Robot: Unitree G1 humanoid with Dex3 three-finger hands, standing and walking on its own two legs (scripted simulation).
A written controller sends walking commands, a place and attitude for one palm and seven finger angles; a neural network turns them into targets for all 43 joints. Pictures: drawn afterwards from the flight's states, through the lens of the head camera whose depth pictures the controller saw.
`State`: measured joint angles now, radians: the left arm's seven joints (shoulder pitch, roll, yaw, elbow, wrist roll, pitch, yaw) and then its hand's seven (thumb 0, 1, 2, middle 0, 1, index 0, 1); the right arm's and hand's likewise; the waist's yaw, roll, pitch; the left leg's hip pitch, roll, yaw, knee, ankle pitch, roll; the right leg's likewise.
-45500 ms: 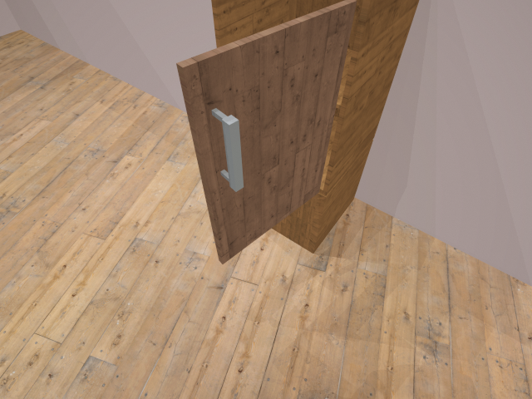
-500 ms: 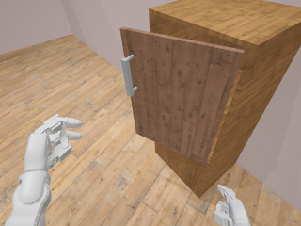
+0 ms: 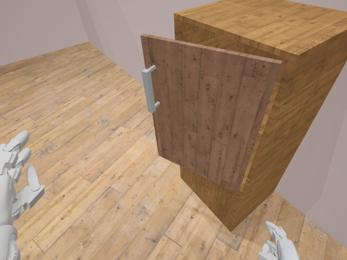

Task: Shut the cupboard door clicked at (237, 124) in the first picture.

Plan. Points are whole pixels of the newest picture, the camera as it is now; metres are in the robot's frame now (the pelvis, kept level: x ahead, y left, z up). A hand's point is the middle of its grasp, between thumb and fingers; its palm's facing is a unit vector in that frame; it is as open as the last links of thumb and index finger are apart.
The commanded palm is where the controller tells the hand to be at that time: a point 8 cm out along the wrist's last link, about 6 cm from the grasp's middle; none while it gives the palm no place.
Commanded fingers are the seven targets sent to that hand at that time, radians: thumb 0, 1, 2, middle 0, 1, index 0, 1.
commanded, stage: draw the hand back to the body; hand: left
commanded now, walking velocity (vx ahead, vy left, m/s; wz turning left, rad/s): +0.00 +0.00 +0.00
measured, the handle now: (152, 89) +0.64 +0.16 +0.07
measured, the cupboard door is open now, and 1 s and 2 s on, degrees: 21 21 21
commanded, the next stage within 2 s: step back with the hand held close in 0.12 s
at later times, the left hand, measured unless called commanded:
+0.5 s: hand (36, 185) +0.19 +0.28 +0.15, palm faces +0.37 -0.79 -0.49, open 7.4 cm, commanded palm +0.14 +0.31 +0.17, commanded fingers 0.00 0.90 0.90 -0.20 -0.30 -0.20 -0.30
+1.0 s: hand out of the picture +0.08 +0.30 +0.16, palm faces +0.49 -0.73 -0.48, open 7.4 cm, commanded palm +0.02 +0.33 +0.17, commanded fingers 0.00 0.90 0.90 -0.20 -0.30 -0.20 -0.30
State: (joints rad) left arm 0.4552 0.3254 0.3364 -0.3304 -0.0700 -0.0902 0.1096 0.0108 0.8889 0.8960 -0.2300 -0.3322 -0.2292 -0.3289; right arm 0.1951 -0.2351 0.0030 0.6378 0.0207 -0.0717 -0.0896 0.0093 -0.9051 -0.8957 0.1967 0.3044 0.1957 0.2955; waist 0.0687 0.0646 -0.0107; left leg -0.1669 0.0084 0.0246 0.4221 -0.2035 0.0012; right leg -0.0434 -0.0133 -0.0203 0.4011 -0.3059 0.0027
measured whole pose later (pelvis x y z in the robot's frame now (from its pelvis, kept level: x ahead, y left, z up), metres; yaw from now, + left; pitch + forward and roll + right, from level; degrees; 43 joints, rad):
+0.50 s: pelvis -0.01 +0.02 +0.00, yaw -1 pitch +1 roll -1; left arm 0.53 0.41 0.38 -0.40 -0.08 -0.12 0.10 0.01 0.89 0.90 -0.21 -0.31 -0.21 -0.30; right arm 0.17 -0.25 -0.02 0.58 0.03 0.04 -0.10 0.01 -0.90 -0.90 0.20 0.30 0.20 0.30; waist 0.02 0.06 -0.02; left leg -0.29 0.01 0.04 0.50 -0.22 0.02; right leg -0.16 -0.01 0.00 0.45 -0.30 0.02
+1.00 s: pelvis -0.10 +0.02 -0.02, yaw +4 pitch -1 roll -2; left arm 0.54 0.42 0.45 -0.48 -0.04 -0.23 0.14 0.01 0.88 0.90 -0.21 -0.31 -0.21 -0.30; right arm 0.23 -0.21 0.00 0.59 0.02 -0.05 -0.09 0.01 -0.90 -0.90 0.20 0.30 0.20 0.30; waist 0.01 0.03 0.02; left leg -0.49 0.01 0.03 0.63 -0.24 0.04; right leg -0.34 0.01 0.01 0.61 -0.26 0.02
